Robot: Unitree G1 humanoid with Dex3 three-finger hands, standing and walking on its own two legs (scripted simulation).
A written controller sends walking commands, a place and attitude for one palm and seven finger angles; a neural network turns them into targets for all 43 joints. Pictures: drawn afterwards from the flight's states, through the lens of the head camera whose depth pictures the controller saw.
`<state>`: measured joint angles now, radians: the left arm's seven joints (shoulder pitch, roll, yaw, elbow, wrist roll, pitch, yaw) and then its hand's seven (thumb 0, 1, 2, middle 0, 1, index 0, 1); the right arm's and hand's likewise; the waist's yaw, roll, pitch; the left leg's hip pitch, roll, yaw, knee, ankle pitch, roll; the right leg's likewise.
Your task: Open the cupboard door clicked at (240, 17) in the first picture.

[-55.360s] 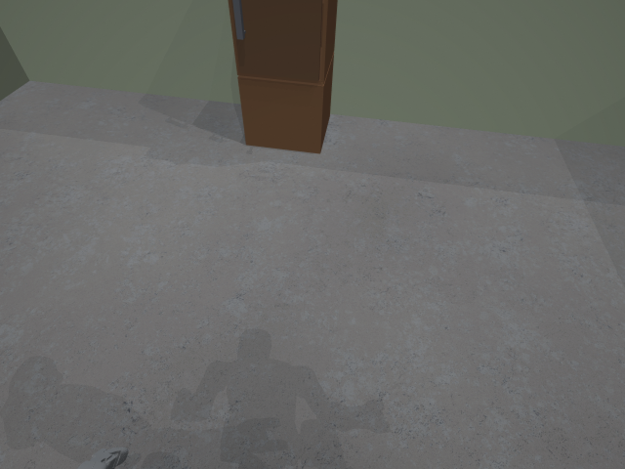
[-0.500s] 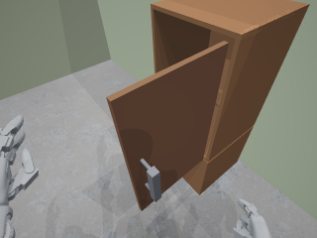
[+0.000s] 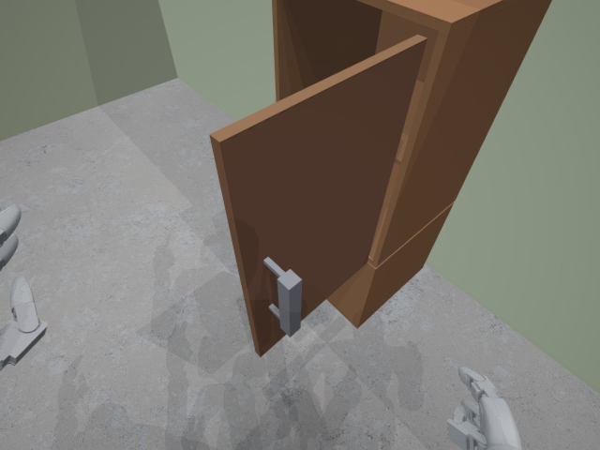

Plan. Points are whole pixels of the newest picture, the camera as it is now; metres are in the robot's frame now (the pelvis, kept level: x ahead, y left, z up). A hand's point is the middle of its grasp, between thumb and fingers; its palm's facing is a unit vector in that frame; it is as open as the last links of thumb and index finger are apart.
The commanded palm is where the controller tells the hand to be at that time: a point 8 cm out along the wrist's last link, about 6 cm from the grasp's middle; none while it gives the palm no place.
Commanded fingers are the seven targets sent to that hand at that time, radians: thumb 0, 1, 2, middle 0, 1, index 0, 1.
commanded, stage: step back with the hand held close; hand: left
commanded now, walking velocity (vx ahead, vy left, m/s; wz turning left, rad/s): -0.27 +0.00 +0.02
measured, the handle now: (281, 297) +0.37 +0.06 -0.08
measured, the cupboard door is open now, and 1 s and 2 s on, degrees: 92 92 92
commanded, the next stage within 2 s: stop stepping back and stand still in 0.72 s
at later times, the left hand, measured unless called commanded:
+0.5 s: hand out of the picture +0.10 +0.29 +0.15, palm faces +0.49 -0.75 -0.44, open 7.4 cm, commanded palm +0.03 +0.32 +0.18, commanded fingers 0.00 0.90 0.90 -0.20 -0.30 -0.20 -0.30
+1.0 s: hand out of the picture +0.00 +0.20 +0.17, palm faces +0.24 -0.78 -0.58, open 7.4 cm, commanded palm -0.06 +0.27 +0.18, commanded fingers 0.00 0.90 0.90 -0.20 -0.30 -0.20 -0.30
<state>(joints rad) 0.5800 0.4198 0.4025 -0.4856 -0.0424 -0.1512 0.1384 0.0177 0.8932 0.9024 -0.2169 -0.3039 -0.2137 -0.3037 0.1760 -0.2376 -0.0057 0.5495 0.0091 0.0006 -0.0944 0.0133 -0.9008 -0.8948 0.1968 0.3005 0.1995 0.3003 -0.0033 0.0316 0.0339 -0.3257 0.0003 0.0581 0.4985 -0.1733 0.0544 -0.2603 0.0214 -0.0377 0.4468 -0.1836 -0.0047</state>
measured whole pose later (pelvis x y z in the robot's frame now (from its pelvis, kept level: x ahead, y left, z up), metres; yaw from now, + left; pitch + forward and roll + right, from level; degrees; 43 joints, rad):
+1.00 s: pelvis -0.21 -0.03 -0.02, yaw -4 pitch +4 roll -1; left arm 0.66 0.54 0.49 -0.66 -0.08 -0.23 0.12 0.02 0.89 0.90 -0.22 -0.30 -0.21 -0.30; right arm 0.15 -0.18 0.02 0.63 -0.02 -0.08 -0.04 0.01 -0.90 -0.89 0.20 0.30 0.20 0.30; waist -0.02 -0.02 0.02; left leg -0.62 0.06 0.06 0.63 -0.15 -0.01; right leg -0.04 0.05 -0.04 0.45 -0.48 -0.05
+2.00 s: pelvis -0.28 -0.01 +0.00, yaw -4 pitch +0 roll -1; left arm 0.55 0.41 0.43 -0.43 -0.04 -0.18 0.15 0.02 0.89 0.90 -0.22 -0.30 -0.21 -0.30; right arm 0.20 -0.20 0.01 0.62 0.01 -0.10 -0.08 0.01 -0.90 -0.89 0.20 0.30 0.20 0.30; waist 0.00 0.01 0.02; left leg -0.31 0.02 0.09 0.48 -0.17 0.04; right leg -0.13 0.03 -0.05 0.45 -0.31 -0.02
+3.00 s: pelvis -0.28 -0.03 +0.00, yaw -1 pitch -2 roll -1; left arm 0.32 0.20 0.01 1.13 0.01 0.01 0.02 0.01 0.92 0.90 -0.21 -0.30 -0.20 -0.30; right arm 0.25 -0.20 0.00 1.11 -0.02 0.03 -0.02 0.01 -0.90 -0.89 0.20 0.30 0.20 0.30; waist -0.01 0.04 0.09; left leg -0.27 0.02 0.03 0.45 -0.14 0.01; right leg -0.08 0.04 -0.10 0.41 -0.30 -0.05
